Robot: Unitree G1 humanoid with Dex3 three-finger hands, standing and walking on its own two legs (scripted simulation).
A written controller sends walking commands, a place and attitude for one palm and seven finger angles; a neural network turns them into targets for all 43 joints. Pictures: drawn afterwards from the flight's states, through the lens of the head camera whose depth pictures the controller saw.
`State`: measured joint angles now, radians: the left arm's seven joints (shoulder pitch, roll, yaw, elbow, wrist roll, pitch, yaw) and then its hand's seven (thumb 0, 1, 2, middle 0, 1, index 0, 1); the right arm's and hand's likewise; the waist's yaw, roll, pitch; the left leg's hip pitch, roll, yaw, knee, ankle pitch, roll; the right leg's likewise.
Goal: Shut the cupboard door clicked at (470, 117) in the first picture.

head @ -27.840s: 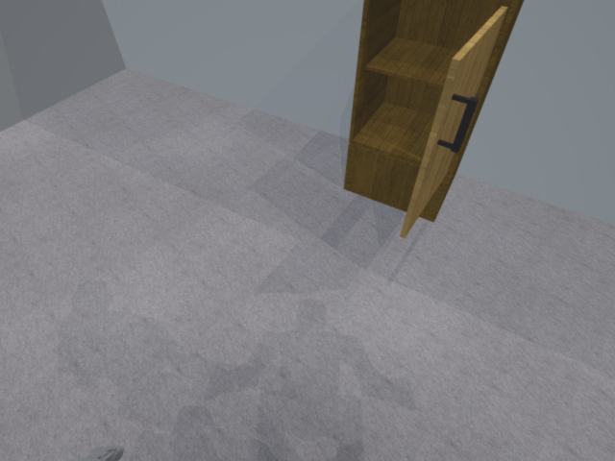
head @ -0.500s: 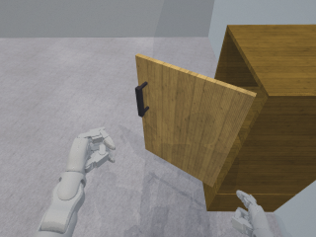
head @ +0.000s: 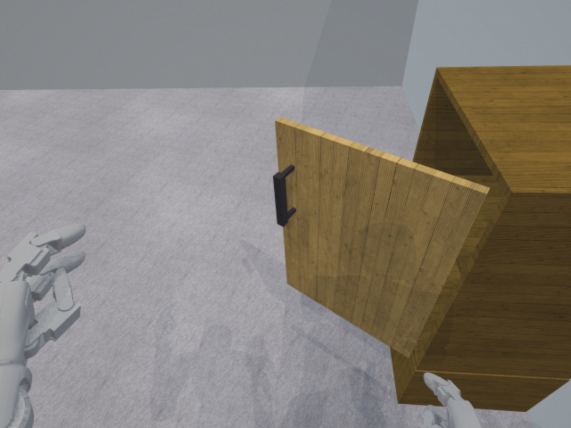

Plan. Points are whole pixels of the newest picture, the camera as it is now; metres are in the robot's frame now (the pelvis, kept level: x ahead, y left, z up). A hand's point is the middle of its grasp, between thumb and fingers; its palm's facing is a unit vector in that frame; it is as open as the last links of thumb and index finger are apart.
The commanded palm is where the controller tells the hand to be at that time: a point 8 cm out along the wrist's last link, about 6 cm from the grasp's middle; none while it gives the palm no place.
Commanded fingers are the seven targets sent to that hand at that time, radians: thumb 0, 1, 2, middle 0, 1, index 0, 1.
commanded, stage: draw the hand back to the body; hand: left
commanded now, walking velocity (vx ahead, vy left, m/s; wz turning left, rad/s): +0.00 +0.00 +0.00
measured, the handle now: (286, 196) +0.62 +0.08 -0.05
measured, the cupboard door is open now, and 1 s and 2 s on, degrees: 57 57 57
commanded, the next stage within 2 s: step back with the hand held close in 0.38 s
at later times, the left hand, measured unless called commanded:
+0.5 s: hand (74, 314) +0.18 +0.25 +0.16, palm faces +0.44 -0.81 -0.40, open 7.4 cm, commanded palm +0.13 +0.29 +0.17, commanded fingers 0.00 0.90 0.90 -0.20 -0.30 -0.20 -0.30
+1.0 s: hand (70, 326) +0.17 +0.25 +0.15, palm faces +0.35 -0.79 -0.50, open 7.4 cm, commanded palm +0.11 +0.29 +0.17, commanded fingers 0.00 0.90 0.90 -0.20 -0.30 -0.20 -0.30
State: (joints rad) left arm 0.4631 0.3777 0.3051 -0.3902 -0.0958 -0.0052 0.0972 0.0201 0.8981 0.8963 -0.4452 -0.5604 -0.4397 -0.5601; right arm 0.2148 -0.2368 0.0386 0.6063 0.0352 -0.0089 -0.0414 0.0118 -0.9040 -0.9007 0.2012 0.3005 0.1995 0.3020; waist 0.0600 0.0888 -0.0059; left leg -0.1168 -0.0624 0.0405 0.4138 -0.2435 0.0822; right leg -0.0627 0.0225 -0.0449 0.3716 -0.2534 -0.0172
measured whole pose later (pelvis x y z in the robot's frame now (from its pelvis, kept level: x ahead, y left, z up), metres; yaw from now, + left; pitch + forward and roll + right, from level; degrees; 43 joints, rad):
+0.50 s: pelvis -0.01 -0.01 +0.00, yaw +0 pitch -4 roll -1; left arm 0.47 0.36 0.33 -0.39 -0.09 -0.06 0.11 0.02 0.89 0.90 -0.22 -0.31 -0.21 -0.31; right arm 0.20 -0.24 0.02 0.61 0.03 -0.08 -0.05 0.01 -0.90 -0.90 0.20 0.30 0.20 0.30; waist 0.06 0.08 0.00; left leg -0.11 -0.05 0.04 0.42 -0.24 0.06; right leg -0.06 0.04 -0.04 0.38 -0.25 -0.04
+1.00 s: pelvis -0.03 -0.01 -0.01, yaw -1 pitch +2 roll -1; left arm 0.57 0.44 0.39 -0.45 -0.09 -0.15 0.12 0.02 0.89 0.90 -0.22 -0.31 -0.21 -0.31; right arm 0.19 -0.26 -0.03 0.56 0.03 0.06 -0.09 0.01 -0.91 -0.90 0.20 0.30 0.20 0.30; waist 0.00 0.05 -0.03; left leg -0.32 -0.04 0.06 0.52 -0.23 0.08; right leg -0.28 0.04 -0.03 0.50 -0.25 -0.02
